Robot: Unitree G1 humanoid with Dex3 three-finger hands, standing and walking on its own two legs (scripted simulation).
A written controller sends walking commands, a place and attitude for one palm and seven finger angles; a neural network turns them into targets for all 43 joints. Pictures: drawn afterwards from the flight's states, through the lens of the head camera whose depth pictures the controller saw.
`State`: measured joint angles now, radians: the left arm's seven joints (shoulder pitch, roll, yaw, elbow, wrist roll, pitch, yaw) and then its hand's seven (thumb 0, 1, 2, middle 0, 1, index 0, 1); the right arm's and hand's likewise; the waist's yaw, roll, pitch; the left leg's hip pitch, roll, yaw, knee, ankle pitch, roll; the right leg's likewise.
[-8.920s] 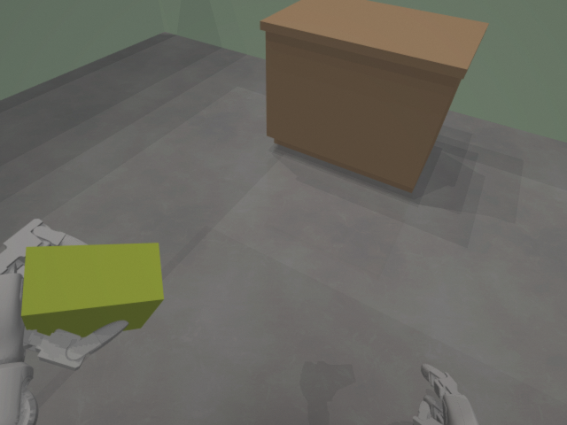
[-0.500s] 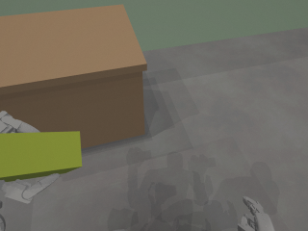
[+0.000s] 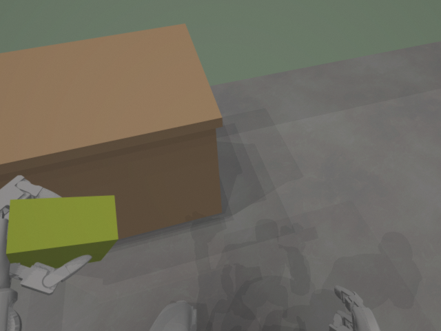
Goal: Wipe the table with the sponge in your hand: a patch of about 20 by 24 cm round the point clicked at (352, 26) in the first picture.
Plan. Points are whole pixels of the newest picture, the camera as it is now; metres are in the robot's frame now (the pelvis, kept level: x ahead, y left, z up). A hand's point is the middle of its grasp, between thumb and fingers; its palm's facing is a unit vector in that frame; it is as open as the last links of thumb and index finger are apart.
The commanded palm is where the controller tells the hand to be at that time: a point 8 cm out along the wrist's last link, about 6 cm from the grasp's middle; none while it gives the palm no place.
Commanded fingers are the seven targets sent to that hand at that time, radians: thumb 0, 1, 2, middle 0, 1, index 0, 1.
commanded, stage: take the last steps up to it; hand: left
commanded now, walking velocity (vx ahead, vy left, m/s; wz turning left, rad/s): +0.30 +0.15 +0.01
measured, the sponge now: (78, 234) +0.23 +0.21 +0.12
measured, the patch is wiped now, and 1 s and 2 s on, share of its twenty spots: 0.00 0.00 0.00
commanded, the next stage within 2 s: come to a stop and stand still in 0.80 s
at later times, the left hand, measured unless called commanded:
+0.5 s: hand (25, 158) +0.32 +0.31 +0.17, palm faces +0.31 -0.82 -0.48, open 10.4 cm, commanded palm +0.27 +0.36 +0.18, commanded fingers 0.00 0.10 1.30 -1.20 -1.60 -1.20 -1.60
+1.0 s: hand out of the picture +0.38 +0.38 +0.18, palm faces +0.35 -0.81 -0.47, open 10.4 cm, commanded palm +0.32 +0.43 +0.18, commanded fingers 0.00 0.10 1.30 -1.20 -1.60 -1.20 -1.60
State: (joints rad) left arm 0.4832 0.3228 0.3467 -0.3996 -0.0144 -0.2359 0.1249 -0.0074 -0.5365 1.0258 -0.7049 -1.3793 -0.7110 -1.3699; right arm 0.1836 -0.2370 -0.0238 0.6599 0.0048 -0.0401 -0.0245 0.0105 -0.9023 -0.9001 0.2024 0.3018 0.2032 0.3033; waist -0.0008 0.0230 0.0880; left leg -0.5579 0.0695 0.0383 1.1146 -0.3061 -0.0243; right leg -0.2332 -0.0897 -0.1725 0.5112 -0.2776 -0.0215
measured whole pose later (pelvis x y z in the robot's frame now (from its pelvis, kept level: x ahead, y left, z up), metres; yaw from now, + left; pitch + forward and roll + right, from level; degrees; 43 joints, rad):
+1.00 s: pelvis +0.15 +0.15 -0.01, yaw -1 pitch -1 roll +2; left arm 0.48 0.46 0.41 -0.57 -0.02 -0.27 0.16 -0.01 -0.54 1.02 -0.71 -1.38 -0.71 -1.37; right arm 0.18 -0.21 -0.07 0.57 0.01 -0.06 -0.05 0.01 -0.91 -0.90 0.20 0.30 0.20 0.30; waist -0.01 -0.06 0.10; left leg -0.31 0.05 0.12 0.57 -0.22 0.00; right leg -0.34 -0.09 -0.05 0.86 -0.52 0.02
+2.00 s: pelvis +0.12 +0.11 +0.00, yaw -3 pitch -1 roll -1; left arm 0.46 0.32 0.34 -0.40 -0.06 -0.20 0.14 -0.01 -0.53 1.02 -0.71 -1.38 -0.72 -1.37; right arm 0.18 -0.21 0.01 0.60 0.01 -0.10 -0.03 0.01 -0.90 -0.90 0.20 0.30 0.20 0.30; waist 0.01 0.05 0.04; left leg -0.22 0.01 -0.01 0.47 -0.24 0.00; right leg -0.19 0.12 -0.11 0.33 -0.14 -0.10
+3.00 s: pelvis +0.21 +0.24 -0.01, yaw -8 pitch -2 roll +0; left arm 0.50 0.36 0.36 -0.59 -0.05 -0.21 0.12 -0.01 -0.53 1.02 -0.71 -1.38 -0.72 -1.37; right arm 0.17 -0.23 -0.01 0.61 0.00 -0.07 0.02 0.01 -0.90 -0.90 0.20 0.30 0.20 0.30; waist 0.03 -0.03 0.15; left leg -0.51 0.10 -0.05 0.91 -0.29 0.00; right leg -0.25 -0.06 -0.11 0.60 -0.30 0.00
